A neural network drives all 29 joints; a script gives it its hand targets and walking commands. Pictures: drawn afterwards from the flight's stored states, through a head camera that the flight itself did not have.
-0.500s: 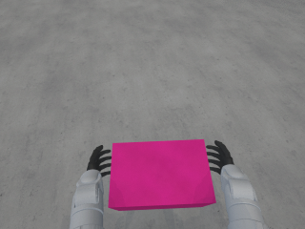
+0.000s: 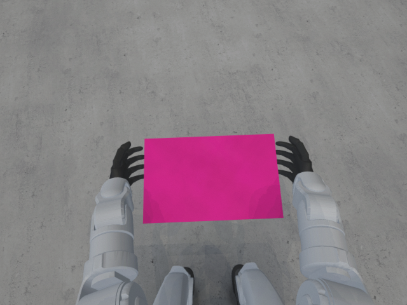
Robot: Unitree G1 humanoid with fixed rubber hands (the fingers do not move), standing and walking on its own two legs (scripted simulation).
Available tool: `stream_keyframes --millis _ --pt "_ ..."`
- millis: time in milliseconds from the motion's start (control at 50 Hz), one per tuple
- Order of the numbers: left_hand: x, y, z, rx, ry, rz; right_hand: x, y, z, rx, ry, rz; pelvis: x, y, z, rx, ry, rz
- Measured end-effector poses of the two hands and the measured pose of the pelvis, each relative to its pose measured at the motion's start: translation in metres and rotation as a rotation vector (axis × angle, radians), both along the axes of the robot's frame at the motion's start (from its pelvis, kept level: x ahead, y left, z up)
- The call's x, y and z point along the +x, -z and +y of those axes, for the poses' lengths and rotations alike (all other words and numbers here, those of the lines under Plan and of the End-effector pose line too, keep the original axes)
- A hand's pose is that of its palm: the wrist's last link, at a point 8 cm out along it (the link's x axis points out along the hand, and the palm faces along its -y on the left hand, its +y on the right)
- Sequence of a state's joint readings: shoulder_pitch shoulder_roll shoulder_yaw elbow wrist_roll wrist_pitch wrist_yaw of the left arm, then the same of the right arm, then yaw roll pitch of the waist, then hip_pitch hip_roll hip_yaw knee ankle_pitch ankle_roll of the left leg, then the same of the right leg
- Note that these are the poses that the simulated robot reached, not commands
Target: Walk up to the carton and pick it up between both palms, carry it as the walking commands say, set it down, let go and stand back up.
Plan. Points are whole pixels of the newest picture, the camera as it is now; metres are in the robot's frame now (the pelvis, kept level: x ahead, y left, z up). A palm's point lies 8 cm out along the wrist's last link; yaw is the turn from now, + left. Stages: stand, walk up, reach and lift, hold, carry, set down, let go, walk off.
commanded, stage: set down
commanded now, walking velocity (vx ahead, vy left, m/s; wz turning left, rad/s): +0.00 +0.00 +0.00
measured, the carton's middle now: (210, 181) +0.39 +0.00 -0.14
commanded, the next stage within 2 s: none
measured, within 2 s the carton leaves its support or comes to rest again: neither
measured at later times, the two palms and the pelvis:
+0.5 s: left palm (133, 180) +0.40 +0.19 -0.15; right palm (279, 173) +0.41 -0.17 -0.14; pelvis -0.01 +0.00 -0.08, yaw +0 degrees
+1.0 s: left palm (143, 182) +0.43 +0.19 -0.24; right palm (272, 177) +0.43 -0.17 -0.23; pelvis -0.03 +0.01 -0.15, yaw +0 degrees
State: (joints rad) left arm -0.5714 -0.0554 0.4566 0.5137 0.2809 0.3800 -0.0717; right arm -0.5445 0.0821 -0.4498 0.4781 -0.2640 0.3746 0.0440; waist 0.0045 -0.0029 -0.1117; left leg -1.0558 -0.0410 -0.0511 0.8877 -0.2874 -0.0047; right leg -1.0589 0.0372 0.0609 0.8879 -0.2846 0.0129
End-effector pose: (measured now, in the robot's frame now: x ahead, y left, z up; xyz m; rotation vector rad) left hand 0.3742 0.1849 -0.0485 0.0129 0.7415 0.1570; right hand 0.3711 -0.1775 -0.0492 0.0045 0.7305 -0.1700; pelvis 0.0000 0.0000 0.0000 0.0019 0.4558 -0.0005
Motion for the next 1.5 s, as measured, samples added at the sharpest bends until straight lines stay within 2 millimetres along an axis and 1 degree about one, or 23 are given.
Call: stream_keyframes --millis 180,440,600,780,940,1080,1220,1500 --pt "0.011 0.032 0.003 0.002 0.002 0.007 0.013 0.030 0.003 0.004 -0.007 0.005 -0.008 0.027 -0.002 0.001 -0.004 0.097" --pt "0.026 0.086 0.005 0.038 -0.075 0.006 0.031 0.082 0.011 -0.003 0.014 -0.001 -0.006 0.068 0.000 -0.008 -0.006 0.250" --pt "0.036 0.113 0.005 0.026 -0.056 -0.004 0.040 0.109 0.013 -0.026 0.046 -0.009 -0.007 0.093 0.005 -0.013 -0.006 0.317" --pt "0.045 0.145 0.006 0.009 -0.020 -0.006 0.047 0.138 0.008 0.000 0.006 -0.011 -0.014 0.118 0.007 -0.017 -0.007 0.350" --pt "0.051 0.176 0.004 0.010 -0.012 -0.008 0.053 0.170 0.005 0.000 0.009 -0.013 -0.022 0.143 0.006 -0.015 -0.005 0.373" --pt "0.056 0.203 0.002 0.032 -0.030 -0.010 0.058 0.199 0.007 -0.007 0.020 -0.016 -0.030 0.166 0.004 -0.011 -0.004 0.392" --pt "0.062 0.226 0.002 0.049 -0.039 -0.011 0.064 0.224 0.009 -0.020 0.031 -0.018 -0.037 0.189 0.001 -0.006 -0.005 0.407" --pt "0.075 0.272 0.004 0.026 0.008 -0.008 0.077 0.270 0.007 -0.021 0.011 -0.016 -0.048 0.223 0.000 -0.008 -0.006 0.421"
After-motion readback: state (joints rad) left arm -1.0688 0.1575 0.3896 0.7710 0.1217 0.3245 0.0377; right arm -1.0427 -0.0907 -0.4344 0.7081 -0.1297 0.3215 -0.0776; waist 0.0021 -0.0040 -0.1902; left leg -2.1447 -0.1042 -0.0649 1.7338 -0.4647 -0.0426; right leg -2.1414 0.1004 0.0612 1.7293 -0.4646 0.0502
